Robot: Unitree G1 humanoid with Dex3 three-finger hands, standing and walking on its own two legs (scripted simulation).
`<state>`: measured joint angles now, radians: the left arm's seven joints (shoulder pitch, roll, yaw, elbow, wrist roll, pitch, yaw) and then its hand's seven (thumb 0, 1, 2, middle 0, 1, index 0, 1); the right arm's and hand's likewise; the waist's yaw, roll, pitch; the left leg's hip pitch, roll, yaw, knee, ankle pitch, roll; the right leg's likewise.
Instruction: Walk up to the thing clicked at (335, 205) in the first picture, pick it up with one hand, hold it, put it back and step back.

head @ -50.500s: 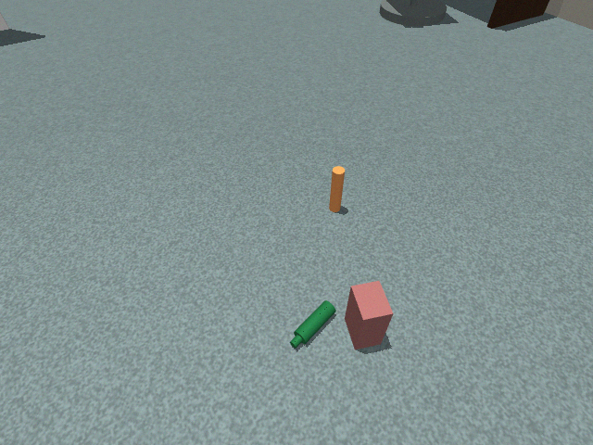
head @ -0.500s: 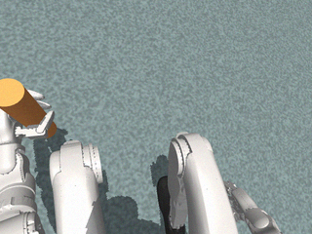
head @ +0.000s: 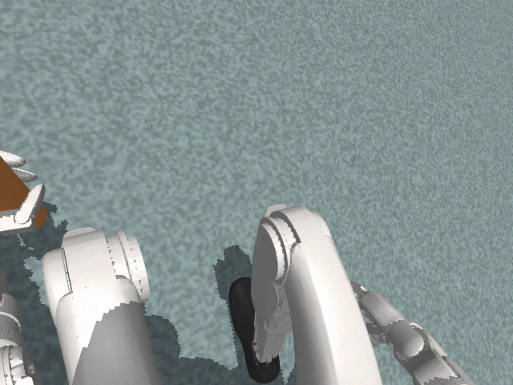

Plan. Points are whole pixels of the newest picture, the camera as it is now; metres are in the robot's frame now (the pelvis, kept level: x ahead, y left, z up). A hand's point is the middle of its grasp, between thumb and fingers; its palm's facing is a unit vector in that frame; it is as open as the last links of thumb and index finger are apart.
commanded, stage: lower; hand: left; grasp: from the side
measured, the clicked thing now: (2, 193) +0.38 +0.29 -0.14
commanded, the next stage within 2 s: loosen in 0.78 s
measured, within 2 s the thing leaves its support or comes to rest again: rests again in 0.58 s
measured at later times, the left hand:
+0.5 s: hand (16, 197) +0.38 +0.28 -0.16, palm faces +0.28 -0.96 +0.02, open 7.2 cm
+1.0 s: hand (16, 200) +0.38 +0.28 -0.17, palm faces +0.29 -0.96 +0.03, open 7.2 cm
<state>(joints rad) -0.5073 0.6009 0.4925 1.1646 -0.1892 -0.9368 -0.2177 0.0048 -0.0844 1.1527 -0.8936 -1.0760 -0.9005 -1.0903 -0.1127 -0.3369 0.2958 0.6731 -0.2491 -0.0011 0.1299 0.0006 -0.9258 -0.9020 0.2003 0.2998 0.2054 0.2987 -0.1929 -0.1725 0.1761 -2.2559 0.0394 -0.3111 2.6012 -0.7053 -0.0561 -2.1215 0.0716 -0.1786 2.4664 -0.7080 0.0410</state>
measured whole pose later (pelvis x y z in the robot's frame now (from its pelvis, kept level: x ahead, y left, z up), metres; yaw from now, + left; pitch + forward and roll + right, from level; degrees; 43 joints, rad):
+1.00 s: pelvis -0.01 +0.01 -0.01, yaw -3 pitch +13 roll -16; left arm -0.50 0.69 0.47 1.26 -0.18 -1.06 -0.12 0.00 -0.07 1.12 -0.90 -1.06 -0.90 -1.07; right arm -0.17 -0.35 0.42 0.61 -0.31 -0.01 0.15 0.00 -0.90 -0.89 0.20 0.30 0.21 0.30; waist -0.19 -0.24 0.25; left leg -2.23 0.03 -0.38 2.66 -0.70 -0.03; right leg -2.06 0.10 -0.23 2.45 -0.68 0.06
